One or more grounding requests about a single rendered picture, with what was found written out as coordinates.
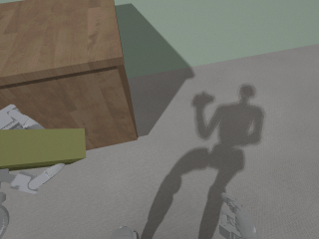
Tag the sponge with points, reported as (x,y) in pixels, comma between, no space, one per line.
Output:
(22,149)

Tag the robot left hand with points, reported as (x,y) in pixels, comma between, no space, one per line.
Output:
(11,118)

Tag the robot right hand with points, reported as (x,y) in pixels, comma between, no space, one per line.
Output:
(238,226)

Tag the robot left forearm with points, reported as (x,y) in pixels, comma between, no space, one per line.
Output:
(4,215)

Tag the robot left thigh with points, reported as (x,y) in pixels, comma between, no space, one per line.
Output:
(123,233)

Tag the table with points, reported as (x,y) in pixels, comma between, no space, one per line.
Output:
(62,65)

